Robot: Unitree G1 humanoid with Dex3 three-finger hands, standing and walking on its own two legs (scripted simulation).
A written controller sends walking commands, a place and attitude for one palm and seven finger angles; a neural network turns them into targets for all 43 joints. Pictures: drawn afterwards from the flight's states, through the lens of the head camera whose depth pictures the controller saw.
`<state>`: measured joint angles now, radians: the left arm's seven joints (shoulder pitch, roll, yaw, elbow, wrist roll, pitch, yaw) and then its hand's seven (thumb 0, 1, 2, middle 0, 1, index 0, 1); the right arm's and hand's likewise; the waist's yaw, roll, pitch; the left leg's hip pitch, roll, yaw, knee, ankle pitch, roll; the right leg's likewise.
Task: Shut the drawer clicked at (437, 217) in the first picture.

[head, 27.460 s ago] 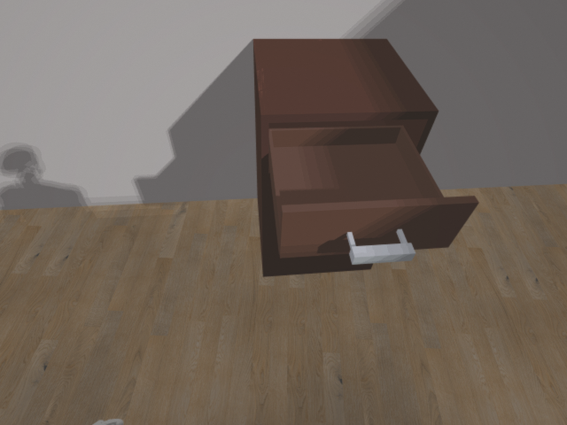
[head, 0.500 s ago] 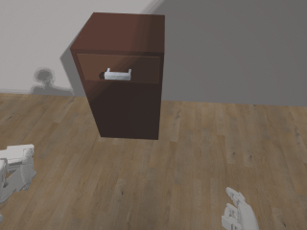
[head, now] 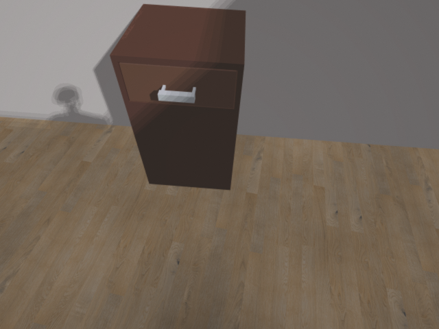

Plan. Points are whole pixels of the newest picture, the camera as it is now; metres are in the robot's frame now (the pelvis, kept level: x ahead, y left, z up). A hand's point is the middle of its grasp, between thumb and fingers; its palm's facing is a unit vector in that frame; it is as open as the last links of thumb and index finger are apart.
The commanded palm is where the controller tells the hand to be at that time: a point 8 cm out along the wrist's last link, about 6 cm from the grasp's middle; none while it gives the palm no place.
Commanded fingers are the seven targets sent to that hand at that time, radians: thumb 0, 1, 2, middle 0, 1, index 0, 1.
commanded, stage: let the arm hang, fingers relaxed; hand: left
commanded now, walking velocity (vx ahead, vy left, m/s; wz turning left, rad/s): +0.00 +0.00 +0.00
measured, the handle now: (177, 92) +0.87 +0.20 -0.11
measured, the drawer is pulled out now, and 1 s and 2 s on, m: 0.00 0.00 0.00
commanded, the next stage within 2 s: look to check the result in 0.58 s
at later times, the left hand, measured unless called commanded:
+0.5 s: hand out of the picture +0.05 +0.18 -0.17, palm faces -0.03 -0.98 -0.20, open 7.3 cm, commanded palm none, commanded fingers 0.00 0.90 0.90 -0.20 -0.30 -0.20 -0.30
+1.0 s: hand out of the picture +0.03 +0.17 -0.17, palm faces -0.01 -0.97 -0.22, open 7.4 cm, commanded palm none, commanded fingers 0.00 0.90 0.90 -0.20 -0.30 -0.20 -0.30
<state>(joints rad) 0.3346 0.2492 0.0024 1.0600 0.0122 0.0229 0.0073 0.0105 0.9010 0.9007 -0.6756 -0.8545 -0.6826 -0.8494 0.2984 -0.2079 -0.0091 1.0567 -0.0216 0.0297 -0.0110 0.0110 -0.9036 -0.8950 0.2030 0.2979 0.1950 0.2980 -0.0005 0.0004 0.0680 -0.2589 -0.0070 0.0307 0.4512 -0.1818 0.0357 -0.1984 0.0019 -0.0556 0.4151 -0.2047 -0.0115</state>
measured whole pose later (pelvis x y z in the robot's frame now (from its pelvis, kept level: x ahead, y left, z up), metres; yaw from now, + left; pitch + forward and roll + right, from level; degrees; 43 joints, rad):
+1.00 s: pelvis +0.02 -0.01 +0.00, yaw -1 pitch -2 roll +0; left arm 0.24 0.18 0.00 1.15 0.01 -0.01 0.02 0.00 0.90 0.90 -0.20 -0.30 -0.20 -0.30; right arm 0.24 -0.17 -0.02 1.15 -0.02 -0.01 -0.03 0.01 -0.90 -0.89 0.20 0.30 0.19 0.30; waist -0.01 0.01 0.06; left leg -0.17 0.00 0.05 0.37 -0.18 0.02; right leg -0.14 0.01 -0.03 0.38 -0.22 -0.02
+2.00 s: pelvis +0.03 -0.03 +0.01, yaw -1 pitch -2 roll +0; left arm 0.20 0.22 0.01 1.14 0.01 -0.02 0.02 0.00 0.90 0.90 -0.20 -0.30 -0.20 -0.30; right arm 0.20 -0.23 -0.02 1.15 -0.02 -0.01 -0.03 0.01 -0.90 -0.89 0.20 0.30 0.20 0.30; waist -0.01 0.02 0.04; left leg -0.13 0.03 0.04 0.34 -0.17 -0.01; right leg -0.09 0.04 -0.04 0.33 -0.21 -0.05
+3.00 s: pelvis +0.04 -0.03 +0.01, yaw -2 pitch -2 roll +0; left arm 0.18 0.25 0.01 1.14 0.01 -0.02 0.01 0.00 0.90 0.90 -0.20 -0.30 -0.20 -0.30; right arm 0.18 -0.25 -0.01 1.15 -0.02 -0.01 -0.02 0.01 -0.90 -0.89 0.20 0.30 0.20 0.30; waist -0.02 0.01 0.04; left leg -0.12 0.02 0.05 0.32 -0.17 -0.01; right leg -0.08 0.03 -0.03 0.31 -0.21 -0.04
